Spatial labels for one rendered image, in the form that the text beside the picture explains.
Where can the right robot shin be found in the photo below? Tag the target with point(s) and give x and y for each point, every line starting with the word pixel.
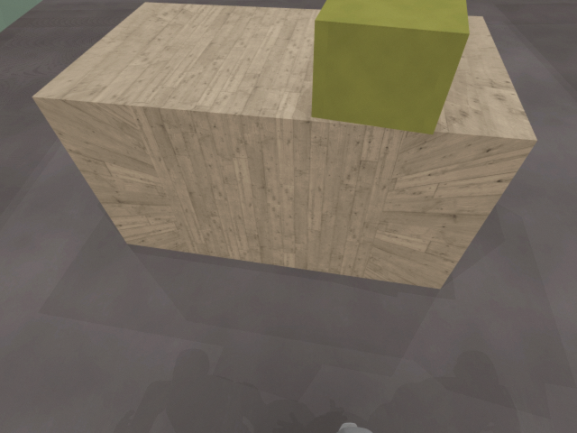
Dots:
pixel 345 425

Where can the carton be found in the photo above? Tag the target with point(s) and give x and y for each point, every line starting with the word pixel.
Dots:
pixel 387 63

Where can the pedestal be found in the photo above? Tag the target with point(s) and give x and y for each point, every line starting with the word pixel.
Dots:
pixel 192 125

